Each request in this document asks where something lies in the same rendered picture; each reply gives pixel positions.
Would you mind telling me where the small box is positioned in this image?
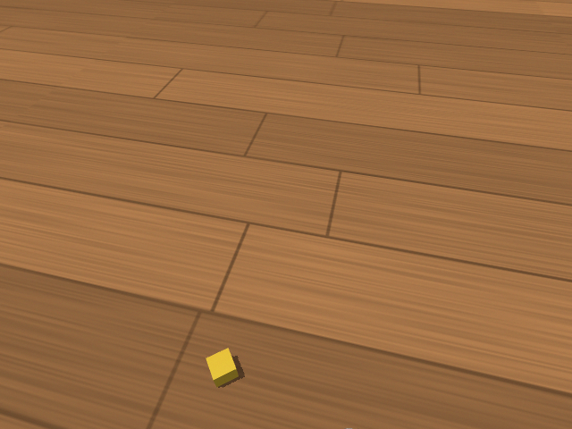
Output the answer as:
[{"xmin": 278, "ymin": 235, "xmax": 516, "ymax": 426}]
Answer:
[{"xmin": 206, "ymin": 348, "xmax": 239, "ymax": 388}]

